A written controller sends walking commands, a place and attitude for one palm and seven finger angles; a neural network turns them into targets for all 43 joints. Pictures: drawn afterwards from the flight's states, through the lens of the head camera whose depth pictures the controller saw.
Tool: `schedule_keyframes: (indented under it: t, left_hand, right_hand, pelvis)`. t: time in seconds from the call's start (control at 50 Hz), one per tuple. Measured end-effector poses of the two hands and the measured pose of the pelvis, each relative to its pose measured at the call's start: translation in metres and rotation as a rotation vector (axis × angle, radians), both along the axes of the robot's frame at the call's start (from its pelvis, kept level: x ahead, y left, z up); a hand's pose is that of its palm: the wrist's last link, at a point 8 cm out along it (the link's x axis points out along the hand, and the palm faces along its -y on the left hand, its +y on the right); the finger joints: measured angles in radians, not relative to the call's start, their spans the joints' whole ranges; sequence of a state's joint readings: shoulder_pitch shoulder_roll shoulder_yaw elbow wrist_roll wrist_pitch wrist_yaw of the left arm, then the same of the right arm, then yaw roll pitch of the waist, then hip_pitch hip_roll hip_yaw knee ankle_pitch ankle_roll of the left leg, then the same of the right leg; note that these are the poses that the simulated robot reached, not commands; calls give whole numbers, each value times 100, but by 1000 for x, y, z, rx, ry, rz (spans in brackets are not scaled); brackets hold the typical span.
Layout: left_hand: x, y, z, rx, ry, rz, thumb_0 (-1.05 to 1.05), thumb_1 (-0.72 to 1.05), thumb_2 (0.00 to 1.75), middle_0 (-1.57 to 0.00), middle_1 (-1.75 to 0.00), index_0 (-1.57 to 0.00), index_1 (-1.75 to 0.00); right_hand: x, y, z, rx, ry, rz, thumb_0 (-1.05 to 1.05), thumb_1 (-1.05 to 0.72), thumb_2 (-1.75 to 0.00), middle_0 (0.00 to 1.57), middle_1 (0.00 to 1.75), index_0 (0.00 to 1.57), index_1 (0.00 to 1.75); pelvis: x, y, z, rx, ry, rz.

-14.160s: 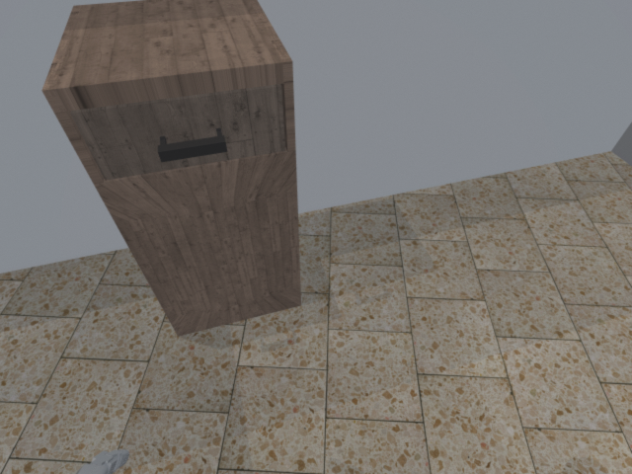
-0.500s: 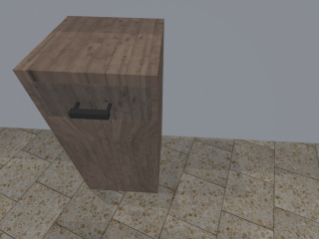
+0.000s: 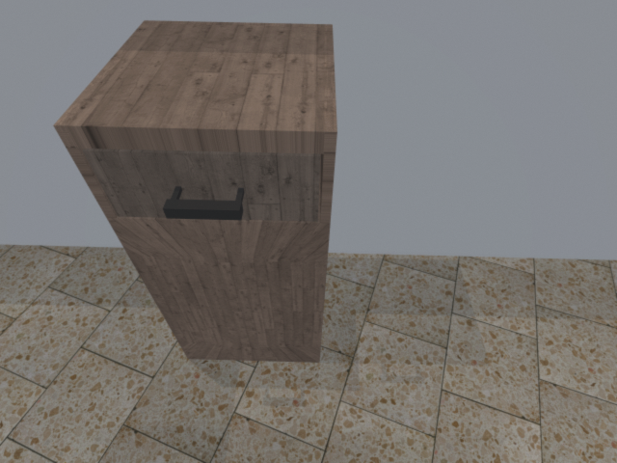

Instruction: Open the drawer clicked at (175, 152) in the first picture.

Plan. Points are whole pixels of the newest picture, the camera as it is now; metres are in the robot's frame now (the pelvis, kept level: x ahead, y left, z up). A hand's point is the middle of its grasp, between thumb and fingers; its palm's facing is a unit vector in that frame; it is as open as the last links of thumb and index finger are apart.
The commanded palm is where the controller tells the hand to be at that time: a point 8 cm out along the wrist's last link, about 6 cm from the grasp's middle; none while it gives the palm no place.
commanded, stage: raise the hand with hooked fingers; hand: left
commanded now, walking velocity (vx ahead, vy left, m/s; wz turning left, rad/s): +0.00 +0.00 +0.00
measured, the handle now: (206, 201) +0.53 +0.21 +0.01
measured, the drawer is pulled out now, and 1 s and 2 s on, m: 0.00 0.00 0.00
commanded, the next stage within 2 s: move the hooked fingers above the handle in 1.98 s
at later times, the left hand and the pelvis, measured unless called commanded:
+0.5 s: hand (186, 439) +0.16 +0.17 -0.06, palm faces -0.08 -0.34 -0.94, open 8.6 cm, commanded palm +0.14 +0.21 +0.00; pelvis +0.00 -0.02 -0.03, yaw -1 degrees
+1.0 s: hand (186, 348) +0.25 +0.18 +0.02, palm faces -0.04 -0.07 -1.00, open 11.5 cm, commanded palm +0.23 +0.19 +0.09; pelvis +0.03 -0.06 -0.02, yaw -4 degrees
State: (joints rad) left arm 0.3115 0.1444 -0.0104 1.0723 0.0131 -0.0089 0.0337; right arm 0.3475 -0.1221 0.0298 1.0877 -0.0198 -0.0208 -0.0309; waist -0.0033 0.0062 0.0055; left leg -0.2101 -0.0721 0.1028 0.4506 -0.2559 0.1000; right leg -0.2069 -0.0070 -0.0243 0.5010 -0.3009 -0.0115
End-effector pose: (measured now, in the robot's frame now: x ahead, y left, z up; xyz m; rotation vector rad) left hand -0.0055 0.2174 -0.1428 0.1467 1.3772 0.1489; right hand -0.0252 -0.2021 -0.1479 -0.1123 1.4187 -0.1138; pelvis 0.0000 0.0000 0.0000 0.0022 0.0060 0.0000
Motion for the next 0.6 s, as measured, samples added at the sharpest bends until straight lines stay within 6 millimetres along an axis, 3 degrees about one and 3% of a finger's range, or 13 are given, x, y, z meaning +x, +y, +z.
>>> schedule_keyframes:
  t: [0.1,0.12,0.16,0.22,0.28,0.34,0.4,0.48,0.54,0.6]
  left_hand:
    - [-6,1,-1,-6,38,8,1,91,90,-19,-30,-20,-29]
    - [3,2,3,9,13,-45,1,91,90,-20,-30,-20,-30]
    - [40,17,27,129,-177,-141,3,92,90,-20,-31,-21,-30]
    - [105,31,79,319,-473,-232,4,91,89,-21,-32,-21,-32]
    - [166,24,135,536,-749,-422,3,86,87,-21,-35,-21,-34]
    - [200,4,175,734,-932,-593,2,80,85,-20,-38,-21,-37]
    - [200,-18,180,840,-989,-732,2,74,82,-20,-42,-21,-41]
    - [165,-34,148,859,-905,-844,1,64,78,-21,-47,-22,-47]
    - [134,-27,131,928,-795,-886,0,56,75,-23,-52,-23,-51]
    - [119,-10,135,1067,-737,-899,0,48,72,-25,-57,-25,-56]
  right_hand:
    - [4,1,1,-11,16,3,1,-91,-90,20,30,20,30]
    - [9,0,4,-16,-15,-1,1,-91,-90,20,30,20,30]
    - [25,-12,11,-68,-138,12,2,-93,-90,20,30,20,30]
    - [60,-31,19,-115,-337,16,3,-93,-90,20,30,20,30]
    - [108,-48,24,-132,-526,64,2,-93,-90,20,30,20,30]
    - [159,-58,35,-129,-666,103,2,-92,-90,20,30,20,30]
    - [204,-60,54,-99,-749,117,2,-92,-90,20,30,20,30]
    - [253,-53,76,-71,-779,227,1,-92,-90,20,30,20,30]
    - [285,-44,83,-67,-784,335,1,-91,-90,20,30,20,30]
    - [309,-33,78,-53,-793,414,1,-91,-90,20,30,20,30]
  pelvis:
    - [4,5,0,-5,9,3]
    - [4,6,0,-7,16,2]
    - [5,5,-2,7,26,-2]
    - [4,6,-4,25,44,18]
    - [1,5,-12,39,63,38]
    - [-1,4,-18,22,79,19]
    - [2,-3,-22,25,107,-18]
    - [3,-19,-27,37,124,-25]
    - [5,-30,-32,32,138,-5]
    - [8,-39,-39,24,155,26]
